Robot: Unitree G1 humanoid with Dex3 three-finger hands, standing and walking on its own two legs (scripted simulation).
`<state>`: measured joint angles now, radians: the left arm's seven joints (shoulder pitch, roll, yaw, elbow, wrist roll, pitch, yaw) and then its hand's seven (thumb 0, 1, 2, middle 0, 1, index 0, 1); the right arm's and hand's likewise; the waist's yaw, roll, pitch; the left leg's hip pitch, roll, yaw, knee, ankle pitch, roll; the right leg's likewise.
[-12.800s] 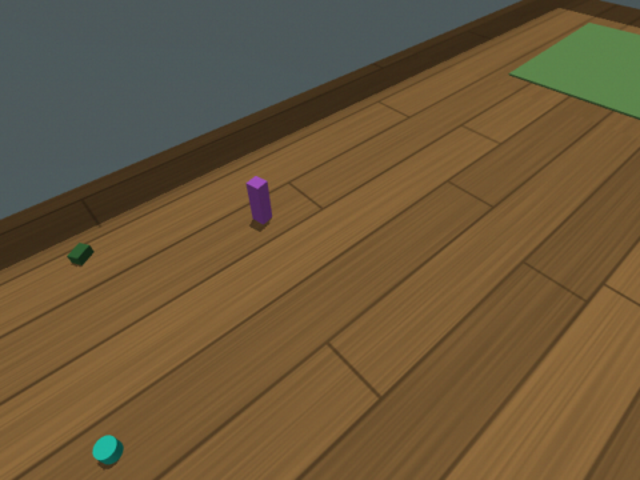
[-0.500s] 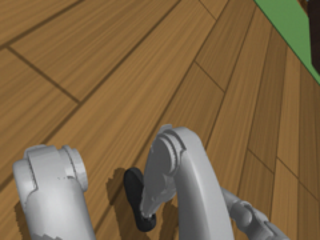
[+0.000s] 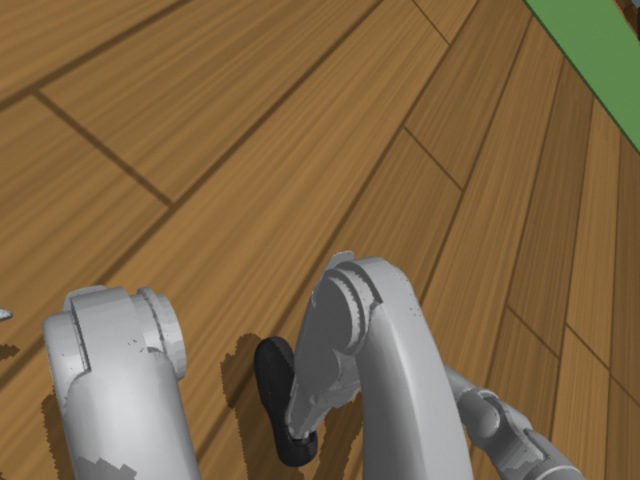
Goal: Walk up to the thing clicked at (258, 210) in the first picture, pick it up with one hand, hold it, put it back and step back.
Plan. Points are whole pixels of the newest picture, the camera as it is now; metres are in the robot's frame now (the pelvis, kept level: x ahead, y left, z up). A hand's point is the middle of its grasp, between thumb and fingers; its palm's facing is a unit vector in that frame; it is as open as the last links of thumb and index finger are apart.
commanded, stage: rest palm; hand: left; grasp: from the side
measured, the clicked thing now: out of the picture +0.41 +0.32 -0.18
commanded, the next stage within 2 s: close in 0.32 s
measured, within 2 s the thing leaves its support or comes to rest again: neither
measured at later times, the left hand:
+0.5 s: hand out of the picture +0.37 +0.33 -0.17, palm faces +0.55 -0.84 -0.02, open 16.3 cm
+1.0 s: hand out of the picture +0.38 +0.33 -0.17, palm faces +0.53 -0.85 -0.01, open 10.1 cm
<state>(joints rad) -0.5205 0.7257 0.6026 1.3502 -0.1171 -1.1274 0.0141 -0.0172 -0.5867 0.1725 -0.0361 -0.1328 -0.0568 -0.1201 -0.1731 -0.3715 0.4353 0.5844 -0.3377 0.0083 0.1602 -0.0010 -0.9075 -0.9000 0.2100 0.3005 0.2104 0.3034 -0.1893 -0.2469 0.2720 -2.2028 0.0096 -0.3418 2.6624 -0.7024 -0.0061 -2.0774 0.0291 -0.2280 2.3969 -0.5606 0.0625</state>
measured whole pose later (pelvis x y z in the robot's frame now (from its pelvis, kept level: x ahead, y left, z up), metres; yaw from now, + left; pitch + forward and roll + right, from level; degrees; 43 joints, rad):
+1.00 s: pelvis +0.00 +0.00 +0.00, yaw -1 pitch +10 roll -17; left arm -0.56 0.81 0.63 1.44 -0.11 -1.17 0.02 -0.01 0.06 0.56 -0.61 -0.59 -0.59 -0.58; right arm -0.19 -0.39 0.50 0.56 -0.36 0.02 0.15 0.00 -0.87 -0.89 0.21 0.30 0.21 0.30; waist -0.20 -0.28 0.32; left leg -2.19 0.02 -0.37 2.67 -0.70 0.00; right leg -2.05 0.04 -0.25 2.38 -0.54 0.07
